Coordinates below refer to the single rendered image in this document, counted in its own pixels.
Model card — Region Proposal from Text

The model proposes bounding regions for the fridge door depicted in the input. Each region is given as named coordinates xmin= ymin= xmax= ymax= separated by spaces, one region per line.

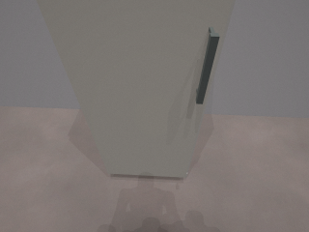
xmin=36 ymin=0 xmax=233 ymax=178

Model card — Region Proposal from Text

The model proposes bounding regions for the handle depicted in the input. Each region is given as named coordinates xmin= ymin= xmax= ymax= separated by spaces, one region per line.
xmin=195 ymin=26 xmax=220 ymax=104

